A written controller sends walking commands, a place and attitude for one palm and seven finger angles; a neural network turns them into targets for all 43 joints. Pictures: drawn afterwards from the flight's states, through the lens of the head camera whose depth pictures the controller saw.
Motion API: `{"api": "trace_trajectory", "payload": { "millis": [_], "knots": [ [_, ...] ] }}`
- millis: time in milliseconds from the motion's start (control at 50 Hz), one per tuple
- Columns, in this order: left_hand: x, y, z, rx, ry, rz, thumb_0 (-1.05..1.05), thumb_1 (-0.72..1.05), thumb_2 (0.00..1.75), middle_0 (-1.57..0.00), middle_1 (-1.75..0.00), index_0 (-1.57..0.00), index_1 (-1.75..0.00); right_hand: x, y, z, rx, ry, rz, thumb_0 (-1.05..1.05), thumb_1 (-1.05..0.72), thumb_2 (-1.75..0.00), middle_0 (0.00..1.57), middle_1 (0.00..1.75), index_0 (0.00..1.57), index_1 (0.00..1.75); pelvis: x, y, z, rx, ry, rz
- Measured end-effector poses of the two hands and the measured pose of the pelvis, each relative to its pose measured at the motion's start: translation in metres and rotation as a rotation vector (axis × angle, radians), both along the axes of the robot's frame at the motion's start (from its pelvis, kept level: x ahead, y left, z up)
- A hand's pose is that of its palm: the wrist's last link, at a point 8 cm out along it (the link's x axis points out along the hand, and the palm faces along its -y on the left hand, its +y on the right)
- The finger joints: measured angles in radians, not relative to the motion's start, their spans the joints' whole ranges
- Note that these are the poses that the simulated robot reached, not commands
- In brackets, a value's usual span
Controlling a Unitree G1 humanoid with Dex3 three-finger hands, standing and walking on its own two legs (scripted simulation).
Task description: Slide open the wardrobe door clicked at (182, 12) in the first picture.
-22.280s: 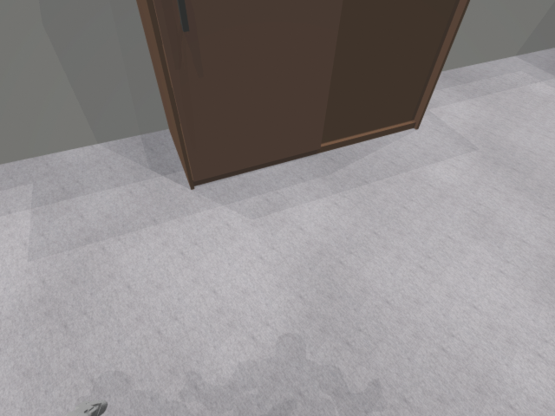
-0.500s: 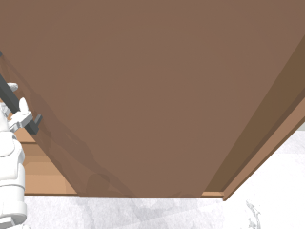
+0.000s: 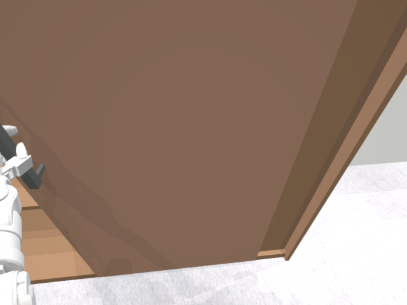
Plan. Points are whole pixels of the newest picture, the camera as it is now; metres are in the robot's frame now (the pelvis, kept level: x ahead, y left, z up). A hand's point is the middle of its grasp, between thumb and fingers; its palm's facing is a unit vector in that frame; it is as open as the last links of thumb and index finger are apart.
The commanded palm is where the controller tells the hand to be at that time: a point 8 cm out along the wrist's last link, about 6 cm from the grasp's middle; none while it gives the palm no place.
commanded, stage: stop walking and hold the door there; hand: left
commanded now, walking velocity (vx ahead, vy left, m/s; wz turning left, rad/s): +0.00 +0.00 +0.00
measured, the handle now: (13, 142) +0.40 +0.40 +0.14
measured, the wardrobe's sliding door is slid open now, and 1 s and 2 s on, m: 0.55 0.55 0.55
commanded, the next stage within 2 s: loosen the grip on the handle in 1.76 s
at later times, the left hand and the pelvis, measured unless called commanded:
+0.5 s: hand (22, 161) +0.36 +0.37 +0.12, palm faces +0.53 -0.81 -0.27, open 6.0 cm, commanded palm +0.31 +0.38 +0.11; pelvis +0.00 +0.04 -0.01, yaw +3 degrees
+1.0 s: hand (23, 161) +0.36 +0.38 +0.11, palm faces +0.31 -0.92 -0.22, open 5.6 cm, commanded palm +0.33 +0.39 +0.11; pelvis -0.02 +0.15 -0.02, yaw +4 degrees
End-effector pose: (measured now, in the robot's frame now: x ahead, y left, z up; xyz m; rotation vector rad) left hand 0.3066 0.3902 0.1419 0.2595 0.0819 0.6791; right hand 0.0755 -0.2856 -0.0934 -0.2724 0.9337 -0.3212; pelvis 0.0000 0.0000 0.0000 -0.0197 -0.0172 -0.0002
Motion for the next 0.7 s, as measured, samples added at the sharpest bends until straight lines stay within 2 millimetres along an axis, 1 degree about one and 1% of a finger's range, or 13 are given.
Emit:
{"api": "trace_trajectory", "payload": {
  "millis": [100, 200, 320, 420, 480, 520, 600, 700],
  "knots": [
    [0.0, 0.0, 0.0, -0.002, 0.003, 0.003, -0.06, 0.69, 0.81, -0.32, -1.27, -0.25, -1.36, -0.01, 0.0, -0.002, 0.003, 0.027, 0.001, 0.01, -0.91, -0.9, 0.2, 0.3, 0.2, 0.3, -0.004, -0.001, 0.001, 0.008, 0.001, 0.003],
    [0.0, -0.001, 0.001, -0.007, 0.006, 0.012, -0.06, 0.69, 0.81, -0.32, -1.27, -0.25, -1.36, -0.011, 0.007, -0.009, 0.034, 0.05, 0.019, 0.01, -0.91, -0.9, 0.2, 0.3, 0.2, 0.3, -0.003, -0.003, 0.001, 0.005, 0.003, 0.004],
    [0.0, 0.001, 0.0, 0.003, 0.004, -0.002, -0.06, 0.68, 0.82, -0.33, -1.27, -0.26, -1.36, 0.001, 0.014, -0.016, 0.053, 0.056, 0.038, 0.01, -0.9, -0.9, 0.2, 0.3, 0.2, 0.3, 0.0, 0.001, -0.002, -0.002, 0.002, 0.013],
    [0.001, 0.006, -0.001, 0.026, -0.009, -0.059, -0.08, 0.65, 0.84, -0.36, -1.31, -0.3, -1.37, 0.017, 0.023, -0.019, 0.035, 0.059, 0.061, 0.01, -0.91, -0.9, 0.2, 0.3, 0.2, 0.3, 0.0, 0.02, -0.006, 0.007, -0.013, 0.045],
    [0.002, 0.01, -0.005, 0.035, -0.034, -0.106, -0.08, 0.65, 0.85, -0.39, -1.34, -0.33, -1.38, 0.03, 0.036, -0.017, 0.017, 0.041, 0.083, 0.01, -0.91, -0.9, 0.2, 0.3, 0.2, 0.3, -0.002, 0.035, -0.011, 0.018, -0.024, 0.059],
    [0.002, 0.011, -0.007, 0.045, -0.053, -0.13, -0.08, 0.65, 0.85, -0.41, -1.36, -0.33, -1.38, 0.04, 0.048, -0.015, 0.019, 0.01, 0.1, 0.01, -0.91, -0.9, 0.2, 0.3, 0.2, 0.3, -0.007, 0.043, -0.013, 0.018, -0.021, 0.05],
    [0.002, 0.011, -0.007, 0.045, -0.055, -0.147, -0.08, 0.68, 0.82, -0.4, -1.37, -0.3, -1.37, 0.054, 0.08, -0.008, 0.059, -0.064, 0.139, 0.01, -0.91, -0.9, 0.2, 0.3, 0.2, 0.3, -0.019, 0.054, -0.009, 0.0, -0.016, 0.042],
    [0.001, 0.011, -0.006, 0.025, -0.044, -0.165, -0.07, 0.7, 0.79, -0.35, -1.36, -0.28, -1.37, 0.061, 0.119, -0.007, 0.121, -0.099, 0.201, 0.01, -0.91, -0.9, 0.2, 0.3, 0.2, 0.3, -0.029, 0.065, -0.006, 0.002, -0.001, 0.032]
  ]
}}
